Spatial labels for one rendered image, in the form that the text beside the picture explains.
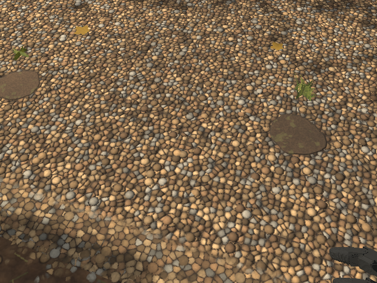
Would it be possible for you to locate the right robot hand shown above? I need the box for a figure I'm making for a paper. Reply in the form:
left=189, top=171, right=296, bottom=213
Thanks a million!
left=329, top=246, right=377, bottom=283

